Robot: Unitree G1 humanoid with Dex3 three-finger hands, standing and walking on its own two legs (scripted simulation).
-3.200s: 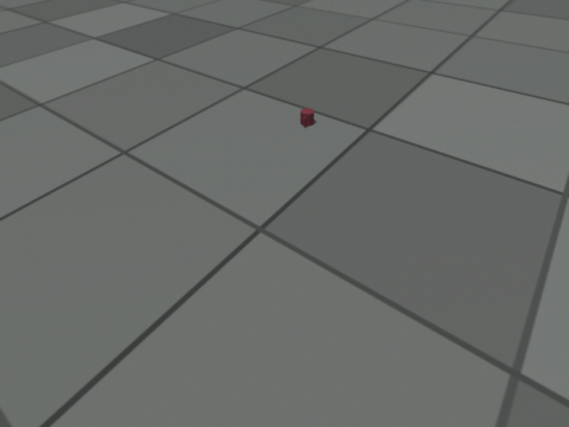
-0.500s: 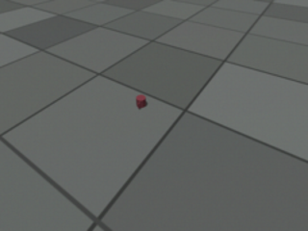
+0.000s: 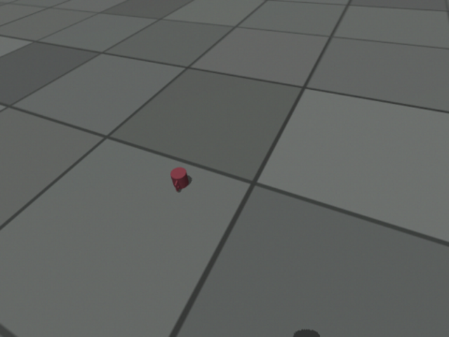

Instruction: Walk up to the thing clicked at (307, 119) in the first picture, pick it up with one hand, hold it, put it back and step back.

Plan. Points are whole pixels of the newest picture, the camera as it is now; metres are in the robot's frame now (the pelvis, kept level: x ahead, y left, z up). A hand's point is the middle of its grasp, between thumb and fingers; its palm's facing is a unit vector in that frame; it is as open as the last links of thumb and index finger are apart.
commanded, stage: walk up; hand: left
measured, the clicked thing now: (179, 180) +1.15 +0.28 -0.71
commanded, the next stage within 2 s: none
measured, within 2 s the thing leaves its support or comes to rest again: neither
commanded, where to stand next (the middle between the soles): +0.85 +0.05 m, yaw -1 degrees
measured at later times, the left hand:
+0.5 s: hand out of the picture +0.22 +0.31 -0.14, palm faces +0.03 -0.92 -0.38, open 7.4 cm
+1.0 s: hand (125, 208) +0.51 +0.28 -0.11, palm faces +0.00 -0.91 -0.42, open 7.4 cm
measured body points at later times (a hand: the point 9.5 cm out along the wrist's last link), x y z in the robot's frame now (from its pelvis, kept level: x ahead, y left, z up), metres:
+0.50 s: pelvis +0.23 +0.02 +0.00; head +0.25 +0.04 +0.45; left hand +0.22 +0.36 -0.12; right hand +0.36 -0.29 -0.09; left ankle +0.32 +0.15 -0.72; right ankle +0.13 -0.11 -0.70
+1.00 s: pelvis +0.43 +0.00 +0.01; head +0.44 -0.03 +0.45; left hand +0.51 +0.32 -0.08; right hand +0.49 -0.33 -0.12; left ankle +0.38 +0.13 -0.65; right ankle +0.50 -0.12 -0.72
